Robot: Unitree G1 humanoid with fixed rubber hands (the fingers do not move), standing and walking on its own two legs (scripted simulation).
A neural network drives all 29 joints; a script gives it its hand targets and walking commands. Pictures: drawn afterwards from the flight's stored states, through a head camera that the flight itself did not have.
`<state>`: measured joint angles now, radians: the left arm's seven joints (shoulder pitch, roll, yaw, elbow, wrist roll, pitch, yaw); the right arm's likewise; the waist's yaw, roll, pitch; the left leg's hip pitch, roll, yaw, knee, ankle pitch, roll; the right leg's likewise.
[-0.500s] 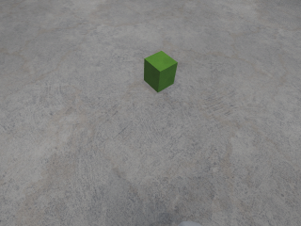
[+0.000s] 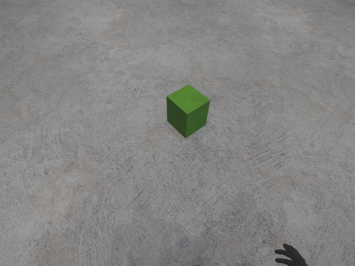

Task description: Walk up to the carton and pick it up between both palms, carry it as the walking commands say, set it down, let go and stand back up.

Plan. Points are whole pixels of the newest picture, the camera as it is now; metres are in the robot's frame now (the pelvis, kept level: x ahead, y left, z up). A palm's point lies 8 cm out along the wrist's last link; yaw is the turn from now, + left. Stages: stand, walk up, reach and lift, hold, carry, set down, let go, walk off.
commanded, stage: walk up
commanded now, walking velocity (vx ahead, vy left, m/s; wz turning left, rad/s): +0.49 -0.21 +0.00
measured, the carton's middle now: (187, 111) +1.13 -0.07 -0.63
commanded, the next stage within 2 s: none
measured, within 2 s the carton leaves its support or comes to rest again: neither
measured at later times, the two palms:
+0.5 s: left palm (106, 247) +0.19 +0.20 -0.13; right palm (278, 160) +0.42 -0.29 -0.10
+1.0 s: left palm (139, 149) +0.47 +0.15 -0.12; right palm (284, 133) +0.54 -0.36 -0.12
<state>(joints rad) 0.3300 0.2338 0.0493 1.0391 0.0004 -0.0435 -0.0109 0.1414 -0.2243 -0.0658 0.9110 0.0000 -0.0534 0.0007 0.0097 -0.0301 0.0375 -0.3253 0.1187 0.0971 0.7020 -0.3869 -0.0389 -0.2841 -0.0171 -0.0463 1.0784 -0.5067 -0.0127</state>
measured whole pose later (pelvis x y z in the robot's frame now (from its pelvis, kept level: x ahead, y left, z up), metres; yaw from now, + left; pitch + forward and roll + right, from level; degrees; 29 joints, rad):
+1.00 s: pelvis +0.47 -0.10 +0.01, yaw +1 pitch +2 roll +1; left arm 0.30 0.22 0.03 1.00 0.00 -0.05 -0.02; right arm 0.20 -0.22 -0.07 0.96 0.00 -0.01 0.00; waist 0.01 -0.01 0.04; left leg -0.46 0.13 0.08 1.12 -0.49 -0.06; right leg -0.27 -0.03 -0.12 0.61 -0.38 -0.04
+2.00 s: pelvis +0.62 -0.21 +0.00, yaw -3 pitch -1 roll -1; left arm 0.22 0.22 0.05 0.99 0.00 0.05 -0.02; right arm 0.23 -0.21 -0.07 0.97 0.00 0.06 -0.06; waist 0.01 -0.02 0.04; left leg -0.31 0.20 0.10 0.70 -0.40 -0.08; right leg -0.36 0.00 -0.02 0.62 -0.22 0.02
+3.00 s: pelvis +0.59 -0.22 +0.02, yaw -1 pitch +1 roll +0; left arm 0.23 0.22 0.01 0.99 0.00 0.01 0.02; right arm 0.27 -0.20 -0.04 1.04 0.00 0.01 -0.04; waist 0.01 0.00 0.03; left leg -0.20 0.02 0.07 0.49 -0.30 0.01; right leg -0.32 0.00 -0.03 0.44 -0.13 -0.01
